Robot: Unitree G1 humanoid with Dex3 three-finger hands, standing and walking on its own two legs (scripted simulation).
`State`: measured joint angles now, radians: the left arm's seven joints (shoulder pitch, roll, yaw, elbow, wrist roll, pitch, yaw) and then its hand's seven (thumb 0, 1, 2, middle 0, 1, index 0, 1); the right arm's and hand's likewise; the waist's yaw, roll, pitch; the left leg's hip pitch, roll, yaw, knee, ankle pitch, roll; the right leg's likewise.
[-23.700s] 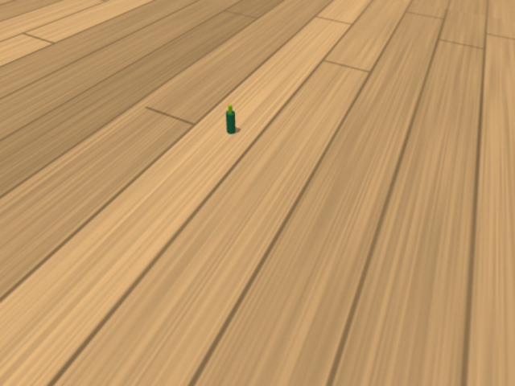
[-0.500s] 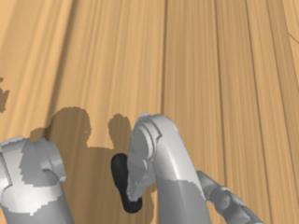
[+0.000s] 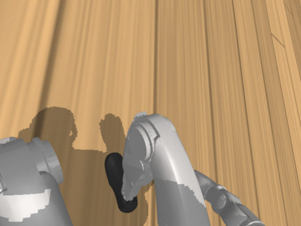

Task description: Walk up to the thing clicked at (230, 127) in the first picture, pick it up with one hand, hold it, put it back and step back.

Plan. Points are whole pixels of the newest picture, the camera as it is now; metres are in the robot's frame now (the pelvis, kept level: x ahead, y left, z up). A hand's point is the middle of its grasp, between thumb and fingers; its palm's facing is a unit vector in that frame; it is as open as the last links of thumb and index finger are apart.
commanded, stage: open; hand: left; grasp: from the side
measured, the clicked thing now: out of the picture +0.44 +0.29 -0.19
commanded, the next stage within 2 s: withdraw in 0.38 s
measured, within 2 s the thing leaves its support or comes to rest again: neither
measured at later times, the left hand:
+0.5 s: hand out of the picture +0.44 +0.28 -0.17, palm faces +0.29 -0.96 +0.02, open 12.6 cm
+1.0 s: hand out of the picture +0.42 +0.37 -0.08, palm faces +0.30 -0.95 -0.11, open 17.0 cm
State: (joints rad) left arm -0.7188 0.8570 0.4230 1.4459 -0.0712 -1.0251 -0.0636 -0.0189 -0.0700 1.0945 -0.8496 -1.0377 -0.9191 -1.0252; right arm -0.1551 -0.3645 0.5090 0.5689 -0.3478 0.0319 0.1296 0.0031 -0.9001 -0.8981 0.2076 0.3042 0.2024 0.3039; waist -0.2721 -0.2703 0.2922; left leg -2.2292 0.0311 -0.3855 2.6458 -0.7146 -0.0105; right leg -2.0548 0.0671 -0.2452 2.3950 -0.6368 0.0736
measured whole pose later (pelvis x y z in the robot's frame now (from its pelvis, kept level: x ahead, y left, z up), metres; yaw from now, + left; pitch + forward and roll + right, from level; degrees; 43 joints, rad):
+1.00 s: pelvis +0.00 +0.00 +0.02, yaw +2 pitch +20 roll -16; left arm -0.66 0.84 0.49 1.16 -0.07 -0.74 -0.22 -0.01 -0.47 0.07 -0.11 -0.06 -0.10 -0.05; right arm -0.02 -0.34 0.33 0.58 -0.20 0.08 0.10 0.00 -0.90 -0.90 0.21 0.31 0.20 0.31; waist -0.21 -0.15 0.12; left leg -2.26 0.05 -0.29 2.56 -0.69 0.02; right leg -2.09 0.04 -0.19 2.36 -0.65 0.05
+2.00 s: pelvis +0.08 -0.01 +0.37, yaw +16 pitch +19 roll -3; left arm 0.18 0.29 0.09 0.30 0.00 0.17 0.16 -0.01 -0.53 0.06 -0.06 -0.06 -0.06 -0.05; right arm 0.21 -0.23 0.01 0.51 0.05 0.01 -0.13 0.01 -0.90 -0.90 0.21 0.31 0.20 0.30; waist -0.05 0.01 -0.17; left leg -1.08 0.06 -0.04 1.30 -0.56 -0.02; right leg -1.03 -0.02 -0.06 1.26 -0.56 0.01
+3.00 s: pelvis +0.10 +0.00 +0.43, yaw +17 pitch +7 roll -2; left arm 0.46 0.20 -0.01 0.03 -0.01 0.26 0.14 -0.01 -0.56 0.05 -0.06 -0.05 -0.06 -0.05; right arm 0.28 -0.21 0.02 0.52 0.01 -0.12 -0.17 0.02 -0.90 -0.90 0.21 0.30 0.20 0.30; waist -0.03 0.03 -0.10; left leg -0.62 0.05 -0.02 0.95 -0.46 -0.02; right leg -0.57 -0.02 -0.05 0.91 -0.46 0.01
